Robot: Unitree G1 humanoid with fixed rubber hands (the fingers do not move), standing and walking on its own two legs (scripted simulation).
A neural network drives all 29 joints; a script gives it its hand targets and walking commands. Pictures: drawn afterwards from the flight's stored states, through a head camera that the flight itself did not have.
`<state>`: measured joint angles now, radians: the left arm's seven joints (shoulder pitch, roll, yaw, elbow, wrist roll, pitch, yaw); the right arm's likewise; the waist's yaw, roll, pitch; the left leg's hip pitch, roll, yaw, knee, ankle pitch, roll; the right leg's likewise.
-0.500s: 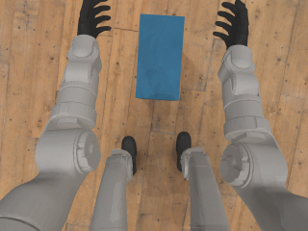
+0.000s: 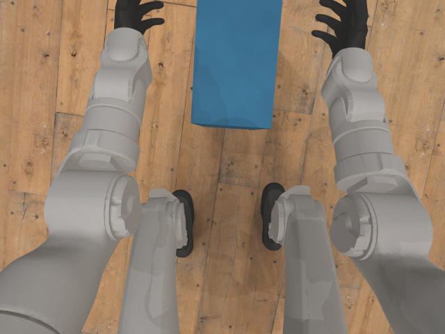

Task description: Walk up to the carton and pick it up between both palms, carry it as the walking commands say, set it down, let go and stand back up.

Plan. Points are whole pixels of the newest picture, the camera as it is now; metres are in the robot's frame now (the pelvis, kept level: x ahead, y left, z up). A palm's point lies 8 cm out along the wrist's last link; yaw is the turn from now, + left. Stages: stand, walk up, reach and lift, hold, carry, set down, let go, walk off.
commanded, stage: reach and lift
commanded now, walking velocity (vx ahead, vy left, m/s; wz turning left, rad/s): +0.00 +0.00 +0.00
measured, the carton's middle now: (233, 66) +0.55 -0.02 -0.39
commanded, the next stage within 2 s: none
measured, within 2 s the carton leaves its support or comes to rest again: neither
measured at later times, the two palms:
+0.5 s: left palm (158, 58) +0.54 +0.13 -0.27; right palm (310, 68) +0.51 -0.16 -0.27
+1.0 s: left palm (161, 64) +0.54 +0.14 -0.32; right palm (301, 73) +0.52 -0.16 -0.33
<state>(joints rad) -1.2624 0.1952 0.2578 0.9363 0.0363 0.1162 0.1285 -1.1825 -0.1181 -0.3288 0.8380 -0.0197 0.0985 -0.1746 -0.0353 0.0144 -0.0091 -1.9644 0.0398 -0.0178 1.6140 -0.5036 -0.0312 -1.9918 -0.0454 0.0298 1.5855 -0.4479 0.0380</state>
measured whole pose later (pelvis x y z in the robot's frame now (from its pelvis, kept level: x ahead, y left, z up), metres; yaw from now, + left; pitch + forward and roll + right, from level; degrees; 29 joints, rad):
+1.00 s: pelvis -0.03 +0.00 -0.15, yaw +0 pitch +37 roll +0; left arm -1.56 0.35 -0.01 1.16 -0.21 0.06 0.13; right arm -1.51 -0.27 -0.13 1.14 0.22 0.02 -0.18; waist -0.03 -0.01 0.41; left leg -2.20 0.02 -0.06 2.16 -0.60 -0.05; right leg -2.23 -0.02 0.06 2.12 -0.52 0.06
